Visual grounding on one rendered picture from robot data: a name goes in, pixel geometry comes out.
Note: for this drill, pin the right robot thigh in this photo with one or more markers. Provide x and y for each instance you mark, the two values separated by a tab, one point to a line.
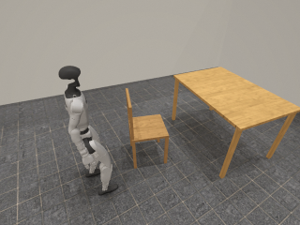
99	152

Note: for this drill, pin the robot right upper arm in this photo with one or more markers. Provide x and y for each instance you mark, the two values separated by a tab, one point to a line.
76	110

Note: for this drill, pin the chair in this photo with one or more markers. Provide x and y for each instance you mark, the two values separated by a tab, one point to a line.
145	128

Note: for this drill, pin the humanoid robot torso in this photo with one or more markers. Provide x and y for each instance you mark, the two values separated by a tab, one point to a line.
85	130

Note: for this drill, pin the table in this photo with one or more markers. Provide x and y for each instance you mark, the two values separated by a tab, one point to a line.
242	103

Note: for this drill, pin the right robot forearm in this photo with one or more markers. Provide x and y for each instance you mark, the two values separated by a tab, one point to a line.
77	138

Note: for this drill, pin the robot right hand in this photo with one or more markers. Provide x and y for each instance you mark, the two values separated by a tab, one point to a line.
87	160

